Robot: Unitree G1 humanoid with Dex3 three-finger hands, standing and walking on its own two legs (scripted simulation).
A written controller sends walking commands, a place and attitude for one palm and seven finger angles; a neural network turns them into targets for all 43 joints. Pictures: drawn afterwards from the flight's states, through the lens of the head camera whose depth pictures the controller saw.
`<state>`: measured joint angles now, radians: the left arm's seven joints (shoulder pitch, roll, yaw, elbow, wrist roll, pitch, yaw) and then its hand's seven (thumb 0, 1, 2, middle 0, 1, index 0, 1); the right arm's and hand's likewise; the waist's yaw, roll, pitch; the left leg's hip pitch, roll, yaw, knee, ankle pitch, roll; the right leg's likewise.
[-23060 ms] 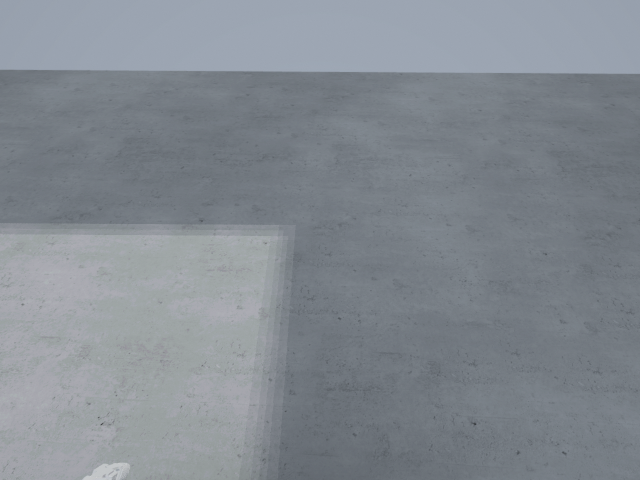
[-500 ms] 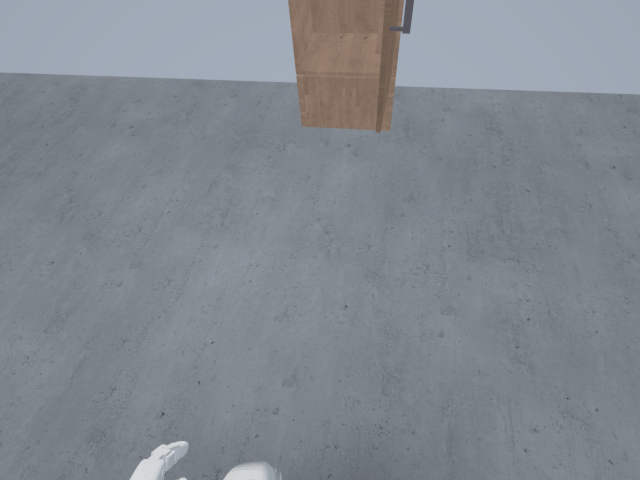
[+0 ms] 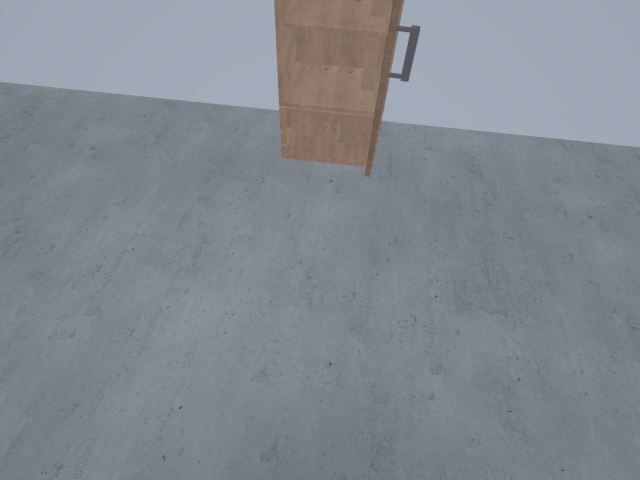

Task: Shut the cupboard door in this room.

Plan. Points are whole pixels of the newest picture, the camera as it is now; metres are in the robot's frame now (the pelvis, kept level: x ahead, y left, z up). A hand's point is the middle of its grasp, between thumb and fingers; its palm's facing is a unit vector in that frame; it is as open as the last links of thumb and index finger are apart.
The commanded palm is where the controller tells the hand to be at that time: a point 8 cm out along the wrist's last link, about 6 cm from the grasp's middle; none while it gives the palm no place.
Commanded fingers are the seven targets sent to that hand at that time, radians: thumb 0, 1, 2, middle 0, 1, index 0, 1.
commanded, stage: stand and wait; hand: left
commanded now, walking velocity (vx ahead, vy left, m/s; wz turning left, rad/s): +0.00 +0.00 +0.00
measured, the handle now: (402, 53) +1.19 -0.13 -0.02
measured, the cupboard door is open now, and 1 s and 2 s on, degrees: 86 86 86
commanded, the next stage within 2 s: look at it before walking up in 1.08 s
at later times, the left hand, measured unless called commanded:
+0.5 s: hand (233, 449) +0.18 +0.14 -0.16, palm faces +0.07 -0.98 -0.20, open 7.2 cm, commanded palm none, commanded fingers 0.00 0.90 0.90 -0.20 -0.30 -0.20 -0.30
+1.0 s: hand out of the picture +0.10 +0.14 -0.17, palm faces +0.05 -0.99 -0.15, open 7.3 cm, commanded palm none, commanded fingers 0.00 0.90 0.90 -0.20 -0.30 -0.20 -0.30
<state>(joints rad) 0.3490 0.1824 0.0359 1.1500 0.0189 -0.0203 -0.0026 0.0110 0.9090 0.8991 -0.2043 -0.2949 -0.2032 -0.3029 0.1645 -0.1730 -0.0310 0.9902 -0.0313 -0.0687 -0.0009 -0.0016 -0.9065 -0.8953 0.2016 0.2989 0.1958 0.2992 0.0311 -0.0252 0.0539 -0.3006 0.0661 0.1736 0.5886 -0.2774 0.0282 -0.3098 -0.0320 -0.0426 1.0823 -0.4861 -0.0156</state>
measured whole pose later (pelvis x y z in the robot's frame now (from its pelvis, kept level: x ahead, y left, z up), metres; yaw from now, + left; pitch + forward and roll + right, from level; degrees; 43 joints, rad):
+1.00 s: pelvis +0.13 -0.01 +0.01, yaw +1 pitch -1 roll +0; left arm 0.31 0.12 -0.01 1.18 0.01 -0.01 0.04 0.01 0.91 0.90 -0.20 -0.29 -0.20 -0.30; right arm 0.28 -0.13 -0.01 1.16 -0.01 -0.02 -0.04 0.00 -0.92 -0.90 0.20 0.30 0.19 0.30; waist 0.02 -0.01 0.03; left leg -0.06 0.06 0.13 0.38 -0.29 -0.02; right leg -0.16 -0.05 -0.13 0.41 -0.23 0.00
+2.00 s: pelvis +0.11 +0.00 +0.01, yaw +0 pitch -1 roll +0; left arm 0.27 0.16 0.00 1.15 0.02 -0.02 0.03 0.01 0.91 0.90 -0.20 -0.29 -0.20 -0.30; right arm 0.28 -0.15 -0.02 1.14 -0.01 -0.03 -0.03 0.00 -0.91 -0.90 0.20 0.30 0.20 0.30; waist 0.01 -0.01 0.05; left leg -0.08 0.03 0.15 0.38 -0.28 0.01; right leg -0.18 -0.08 -0.11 0.41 -0.20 0.02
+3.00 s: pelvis +0.13 -0.01 +0.02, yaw +2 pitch -1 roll +0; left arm 0.11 0.34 0.00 1.11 0.02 -0.02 0.00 0.01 0.90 0.90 -0.21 -0.30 -0.21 -0.30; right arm 0.12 -0.33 0.00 1.10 -0.01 -0.02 -0.01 0.00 -0.90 -0.90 0.20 0.30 0.20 0.30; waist 0.01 0.00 0.04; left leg -0.02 0.05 0.12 0.28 -0.24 -0.02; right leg -0.11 -0.05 -0.15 0.32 -0.18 0.00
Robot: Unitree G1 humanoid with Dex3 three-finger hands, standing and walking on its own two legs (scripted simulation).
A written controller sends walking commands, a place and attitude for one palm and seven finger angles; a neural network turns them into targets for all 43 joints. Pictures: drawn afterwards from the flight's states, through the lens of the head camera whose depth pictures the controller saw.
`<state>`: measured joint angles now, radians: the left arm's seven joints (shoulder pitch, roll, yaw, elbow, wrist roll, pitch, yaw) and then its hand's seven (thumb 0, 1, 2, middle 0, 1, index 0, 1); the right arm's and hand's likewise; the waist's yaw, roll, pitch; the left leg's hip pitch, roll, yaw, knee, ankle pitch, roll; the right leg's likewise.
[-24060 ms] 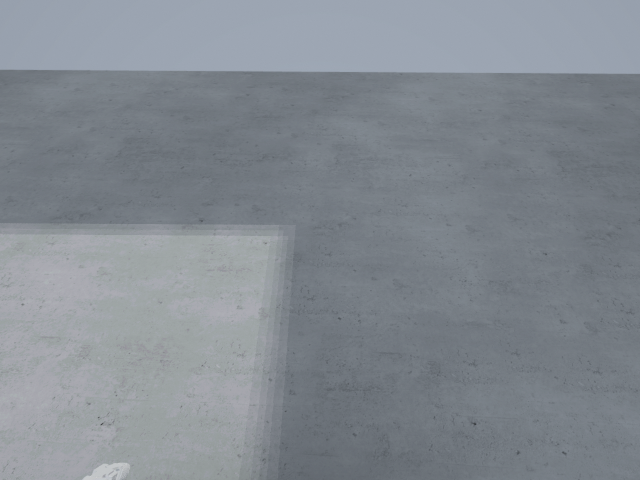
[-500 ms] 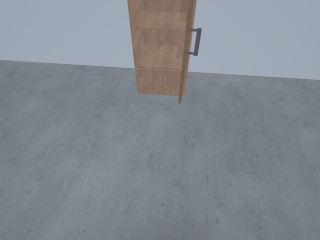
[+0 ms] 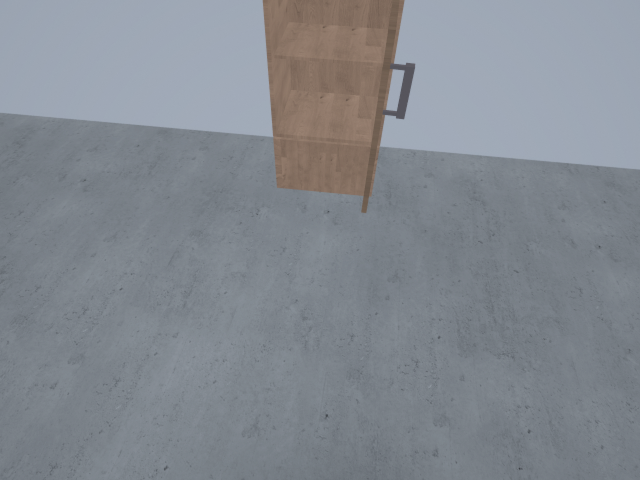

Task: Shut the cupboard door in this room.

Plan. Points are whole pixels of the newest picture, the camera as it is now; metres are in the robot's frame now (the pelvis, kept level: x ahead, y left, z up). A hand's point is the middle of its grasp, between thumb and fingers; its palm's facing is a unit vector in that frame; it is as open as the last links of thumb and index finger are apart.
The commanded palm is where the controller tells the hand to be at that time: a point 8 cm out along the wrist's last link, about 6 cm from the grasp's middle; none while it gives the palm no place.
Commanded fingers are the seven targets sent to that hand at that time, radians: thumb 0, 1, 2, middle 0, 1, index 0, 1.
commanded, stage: stand and wait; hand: left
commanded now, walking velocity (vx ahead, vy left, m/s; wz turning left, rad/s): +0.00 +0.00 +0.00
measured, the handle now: (397, 91) +1.06 -0.13 -0.04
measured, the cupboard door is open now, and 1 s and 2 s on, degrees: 86 86 86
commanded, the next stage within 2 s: look at it before walking up in 0.08 s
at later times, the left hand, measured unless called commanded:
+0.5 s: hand out of the picture -0.02 +0.18 -0.18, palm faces +0.02 -0.98 -0.17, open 7.3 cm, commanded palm none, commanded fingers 0.00 0.90 0.90 -0.20 -0.30 -0.20 -0.30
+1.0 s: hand out of the picture -0.02 +0.19 -0.18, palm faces +0.01 -0.98 -0.19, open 7.4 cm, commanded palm none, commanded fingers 0.00 0.90 0.90 -0.20 -0.30 -0.20 -0.30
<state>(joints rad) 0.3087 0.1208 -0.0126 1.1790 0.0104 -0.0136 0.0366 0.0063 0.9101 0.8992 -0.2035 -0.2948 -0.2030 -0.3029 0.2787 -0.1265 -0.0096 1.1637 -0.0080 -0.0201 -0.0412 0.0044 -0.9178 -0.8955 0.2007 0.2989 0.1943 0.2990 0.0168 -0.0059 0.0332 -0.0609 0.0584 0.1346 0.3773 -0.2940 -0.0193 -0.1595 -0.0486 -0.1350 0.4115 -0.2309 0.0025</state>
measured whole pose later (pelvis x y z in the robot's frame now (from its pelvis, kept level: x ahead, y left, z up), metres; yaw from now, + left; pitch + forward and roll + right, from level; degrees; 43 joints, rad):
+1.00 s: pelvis -0.02 +0.02 +0.00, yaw -1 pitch -1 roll +0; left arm 0.27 0.16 0.00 1.15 0.02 -0.02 0.03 0.01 0.91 0.90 -0.20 -0.29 -0.20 -0.30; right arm 0.28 -0.15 -0.02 1.14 -0.01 -0.03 -0.03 0.00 -0.91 -0.90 0.20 0.30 0.20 0.30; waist 0.01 -0.01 0.05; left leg -0.08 0.03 0.15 0.38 -0.28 0.01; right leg -0.18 -0.08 -0.11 0.41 -0.20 0.02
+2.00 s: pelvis +0.00 +0.00 +0.01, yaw +1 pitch -1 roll +0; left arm 0.11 0.34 0.00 1.11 0.02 -0.02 0.00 0.01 0.90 0.90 -0.21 -0.30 -0.21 -0.30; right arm 0.12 -0.33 0.00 1.10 -0.01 -0.02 -0.01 0.00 -0.90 -0.90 0.20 0.30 0.20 0.30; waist 0.01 0.00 0.04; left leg -0.02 0.05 0.12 0.28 -0.24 -0.02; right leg -0.11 -0.05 -0.15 0.32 -0.18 0.00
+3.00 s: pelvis +0.01 +0.02 -0.01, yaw -27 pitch +1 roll -1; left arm 0.24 0.29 0.08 0.92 0.02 0.05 -0.02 0.01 0.91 0.90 -0.21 -0.30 -0.21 -0.30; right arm 0.15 -0.23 -0.04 0.88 -0.02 -0.01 -0.02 0.00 -0.91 -0.90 0.20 0.30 0.20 0.30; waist 0.04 -0.04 0.04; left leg -0.24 0.01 0.03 0.54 -0.32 0.01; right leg -0.39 0.10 0.14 0.65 -0.37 -0.01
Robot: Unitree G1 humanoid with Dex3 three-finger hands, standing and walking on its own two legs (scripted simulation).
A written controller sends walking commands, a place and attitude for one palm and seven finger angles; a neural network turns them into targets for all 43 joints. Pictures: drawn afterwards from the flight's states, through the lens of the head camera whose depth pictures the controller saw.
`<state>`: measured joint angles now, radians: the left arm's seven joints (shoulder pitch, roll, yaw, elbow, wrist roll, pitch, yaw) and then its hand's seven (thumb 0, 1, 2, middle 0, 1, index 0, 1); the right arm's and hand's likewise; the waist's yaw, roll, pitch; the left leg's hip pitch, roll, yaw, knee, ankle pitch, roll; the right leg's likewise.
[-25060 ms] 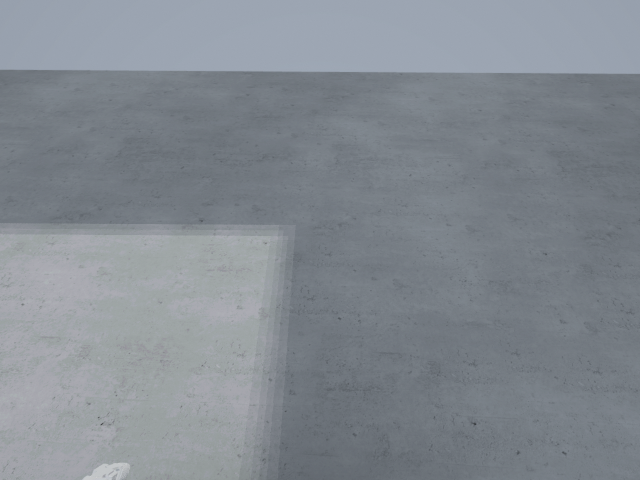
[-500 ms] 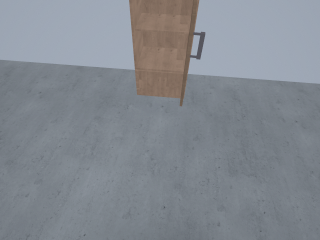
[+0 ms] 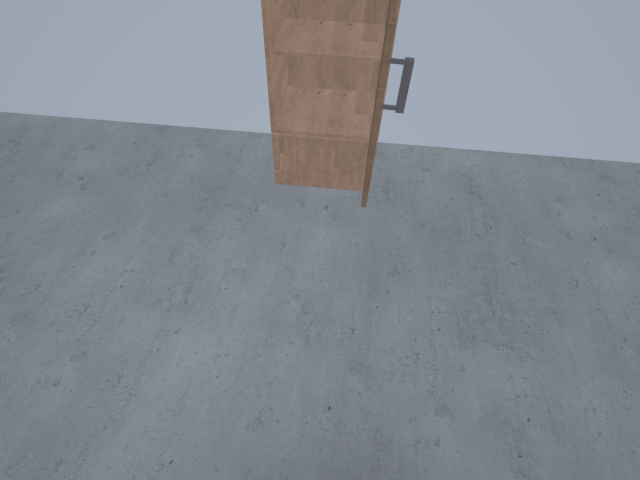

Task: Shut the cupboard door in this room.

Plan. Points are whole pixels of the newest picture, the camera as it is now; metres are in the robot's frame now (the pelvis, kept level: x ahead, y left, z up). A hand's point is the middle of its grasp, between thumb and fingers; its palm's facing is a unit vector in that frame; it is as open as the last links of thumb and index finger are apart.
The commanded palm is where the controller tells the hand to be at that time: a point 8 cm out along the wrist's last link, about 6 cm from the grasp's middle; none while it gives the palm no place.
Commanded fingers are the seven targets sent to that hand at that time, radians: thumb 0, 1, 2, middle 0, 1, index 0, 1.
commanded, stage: look at it before walking up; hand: left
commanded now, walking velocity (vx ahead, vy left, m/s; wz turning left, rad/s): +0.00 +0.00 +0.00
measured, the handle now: (396, 85) +1.07 -0.14 -0.04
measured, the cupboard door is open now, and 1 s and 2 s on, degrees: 86 86 86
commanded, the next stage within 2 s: walk to a spot facing it in 0.90 s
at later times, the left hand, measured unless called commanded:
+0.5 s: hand out of the picture +0.06 +0.22 -0.16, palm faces +0.00 -0.95 -0.30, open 7.4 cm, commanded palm none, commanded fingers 0.00 0.90 0.90 -0.20 -0.30 -0.20 -0.30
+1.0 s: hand out of the picture +0.09 +0.23 -0.15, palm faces +0.00 -0.94 -0.33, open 7.4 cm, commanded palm none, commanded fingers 0.00 0.90 0.90 -0.20 -0.30 -0.20 -0.30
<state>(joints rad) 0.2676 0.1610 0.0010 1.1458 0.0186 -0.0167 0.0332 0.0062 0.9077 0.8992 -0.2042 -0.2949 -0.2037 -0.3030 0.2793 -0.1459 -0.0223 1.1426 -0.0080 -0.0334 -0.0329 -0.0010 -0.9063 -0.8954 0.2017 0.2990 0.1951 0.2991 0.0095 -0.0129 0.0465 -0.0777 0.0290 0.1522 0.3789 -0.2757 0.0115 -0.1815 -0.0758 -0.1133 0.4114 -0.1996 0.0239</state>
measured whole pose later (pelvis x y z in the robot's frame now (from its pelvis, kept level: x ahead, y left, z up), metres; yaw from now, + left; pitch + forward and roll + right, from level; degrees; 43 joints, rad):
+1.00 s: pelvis +0.02 -0.02 +0.01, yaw +1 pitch -1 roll +0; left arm 0.11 0.34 0.00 1.11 0.02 -0.02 0.00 0.01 0.90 0.90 -0.21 -0.30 -0.21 -0.30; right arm 0.12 -0.33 0.00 1.10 -0.01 -0.02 -0.01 0.00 -0.90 -0.90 0.20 0.30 0.20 0.30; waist 0.01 0.00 0.04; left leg -0.02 0.05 0.12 0.28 -0.24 -0.02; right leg -0.11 -0.05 -0.15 0.32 -0.18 0.00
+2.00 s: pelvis +0.02 +0.01 -0.01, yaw -27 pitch +1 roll -1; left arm 0.24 0.29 0.08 0.92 0.02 0.05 -0.02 0.01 0.91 0.90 -0.21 -0.30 -0.21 -0.30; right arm 0.15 -0.23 -0.04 0.88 -0.02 -0.01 -0.02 0.00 -0.91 -0.90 0.20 0.30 0.20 0.30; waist 0.04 -0.04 0.04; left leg -0.24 0.01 0.03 0.54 -0.32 0.01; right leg -0.39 0.10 0.14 0.65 -0.37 -0.01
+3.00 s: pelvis +0.31 -0.23 -0.01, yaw -57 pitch +1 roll +0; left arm 0.37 0.21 0.04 1.05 0.02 -0.07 0.01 0.01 0.91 0.90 -0.20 -0.29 -0.20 -0.30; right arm 0.05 -0.19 -0.04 0.92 -0.03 -0.04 0.02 0.00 -0.91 -0.90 0.20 0.30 0.19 0.30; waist 0.07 0.01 0.05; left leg -0.49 0.08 0.10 0.64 -0.20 -0.03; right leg -0.03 0.04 -0.01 0.44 -0.42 -0.05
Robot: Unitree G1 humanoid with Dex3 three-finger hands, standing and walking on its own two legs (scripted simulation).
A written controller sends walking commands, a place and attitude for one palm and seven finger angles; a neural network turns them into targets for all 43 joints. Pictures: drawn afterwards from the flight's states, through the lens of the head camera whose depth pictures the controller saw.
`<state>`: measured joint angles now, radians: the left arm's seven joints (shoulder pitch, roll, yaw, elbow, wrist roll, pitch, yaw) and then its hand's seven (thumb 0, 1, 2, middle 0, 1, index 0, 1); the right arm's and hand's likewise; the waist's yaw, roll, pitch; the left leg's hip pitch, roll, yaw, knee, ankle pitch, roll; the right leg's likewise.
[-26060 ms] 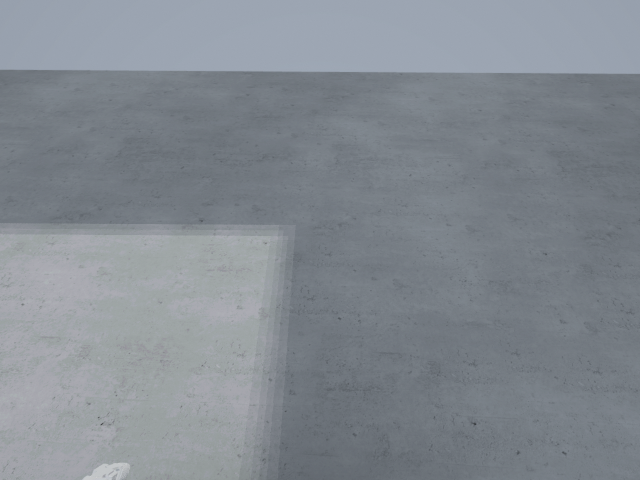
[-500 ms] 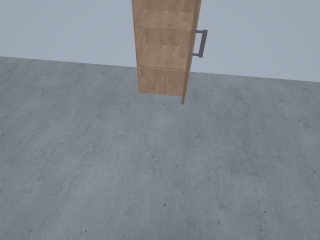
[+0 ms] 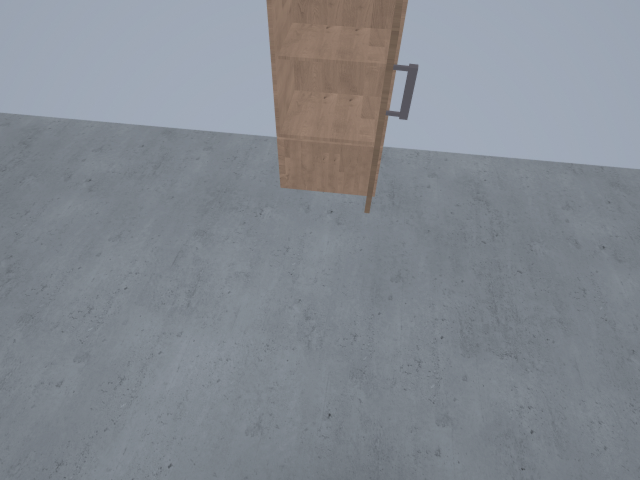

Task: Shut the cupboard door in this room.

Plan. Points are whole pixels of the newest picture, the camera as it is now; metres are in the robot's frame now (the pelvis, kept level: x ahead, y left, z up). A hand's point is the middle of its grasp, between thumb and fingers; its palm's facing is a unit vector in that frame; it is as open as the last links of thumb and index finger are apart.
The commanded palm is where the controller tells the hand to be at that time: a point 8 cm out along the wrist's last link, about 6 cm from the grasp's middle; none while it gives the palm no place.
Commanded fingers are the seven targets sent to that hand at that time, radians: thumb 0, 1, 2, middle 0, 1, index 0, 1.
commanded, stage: walk to a spot facing it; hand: left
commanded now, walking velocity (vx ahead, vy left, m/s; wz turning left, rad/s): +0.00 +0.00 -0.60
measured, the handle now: (400, 92) +1.06 -0.15 -0.04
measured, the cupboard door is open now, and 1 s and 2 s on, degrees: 86 86 86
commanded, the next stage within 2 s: none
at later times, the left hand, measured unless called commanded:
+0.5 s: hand out of the picture +0.05 +0.16 -0.19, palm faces -0.15 -0.95 -0.27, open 7.3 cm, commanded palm none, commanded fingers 0.00 0.90 0.90 -0.20 -0.30 -0.20 -0.30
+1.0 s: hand (193, 475) +0.16 +0.20 -0.19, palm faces -0.39 -0.89 -0.24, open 7.4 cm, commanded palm none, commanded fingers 0.00 0.90 0.90 -0.20 -0.30 -0.20 -0.30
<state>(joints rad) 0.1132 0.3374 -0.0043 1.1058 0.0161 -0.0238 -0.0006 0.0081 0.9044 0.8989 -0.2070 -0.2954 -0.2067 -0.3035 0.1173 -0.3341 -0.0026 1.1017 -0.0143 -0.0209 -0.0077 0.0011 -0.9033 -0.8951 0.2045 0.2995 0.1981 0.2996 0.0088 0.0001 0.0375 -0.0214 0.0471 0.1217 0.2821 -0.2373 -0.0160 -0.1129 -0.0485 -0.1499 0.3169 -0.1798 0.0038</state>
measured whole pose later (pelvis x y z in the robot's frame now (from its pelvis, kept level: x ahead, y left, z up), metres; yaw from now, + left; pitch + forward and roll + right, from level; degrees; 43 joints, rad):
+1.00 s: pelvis +0.01 +0.02 -0.02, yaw -28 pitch +1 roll -1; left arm 0.24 0.29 0.08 0.92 0.02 0.05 -0.02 0.01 0.91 0.90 -0.21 -0.30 -0.21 -0.30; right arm 0.15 -0.23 -0.04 0.88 -0.02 -0.01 -0.02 0.00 -0.91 -0.90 0.20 0.30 0.20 0.30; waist 0.04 -0.04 0.04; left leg -0.24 0.01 0.03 0.54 -0.32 0.01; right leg -0.39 0.10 0.14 0.65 -0.37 -0.01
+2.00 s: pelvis +0.29 -0.22 -0.02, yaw -58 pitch +1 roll +0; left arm 0.37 0.21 0.04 1.05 0.02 -0.07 0.01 0.01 0.91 0.90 -0.20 -0.29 -0.20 -0.30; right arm 0.05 -0.19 -0.04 0.92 -0.03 -0.04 0.02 0.00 -0.91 -0.90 0.20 0.30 0.19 0.30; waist 0.07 0.01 0.05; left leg -0.49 0.08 0.10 0.64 -0.20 -0.03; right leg -0.03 0.04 -0.01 0.44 -0.42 -0.05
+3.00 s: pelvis +0.45 -0.60 -0.02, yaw -72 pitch -1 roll -3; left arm 0.33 0.18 0.04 1.12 0.02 -0.06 0.01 0.01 0.92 0.90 -0.21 -0.30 -0.20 -0.30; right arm 0.16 -0.19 -0.06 1.00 -0.03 -0.05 0.02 0.00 -0.92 -0.90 0.20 0.30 0.19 0.30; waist 0.02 0.00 0.04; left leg -0.40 0.09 0.12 0.58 -0.13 0.00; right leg -0.05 -0.02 -0.18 0.49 -0.41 0.01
